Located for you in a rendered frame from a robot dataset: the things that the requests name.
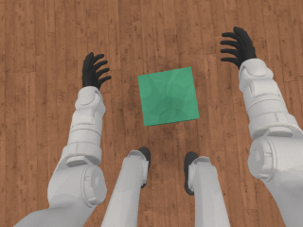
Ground left robot upper arm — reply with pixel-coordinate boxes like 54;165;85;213
13;164;107;227

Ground right robot upper arm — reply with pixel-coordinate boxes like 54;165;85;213
247;135;303;227

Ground robot left foot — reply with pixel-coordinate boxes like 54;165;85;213
138;147;151;189

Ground robot right foot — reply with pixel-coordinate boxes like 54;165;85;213
184;151;199;196

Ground robot left forearm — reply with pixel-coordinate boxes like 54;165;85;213
47;86;106;203

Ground right robot hand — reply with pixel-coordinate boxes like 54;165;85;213
220;26;257;70

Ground carton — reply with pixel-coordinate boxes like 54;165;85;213
137;66;200;127

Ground left robot hand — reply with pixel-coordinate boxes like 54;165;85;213
81;52;112;90

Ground robot foot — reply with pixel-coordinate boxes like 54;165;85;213
184;151;199;196
138;147;151;189

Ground robot right forearm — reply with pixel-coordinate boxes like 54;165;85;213
239;58;303;141

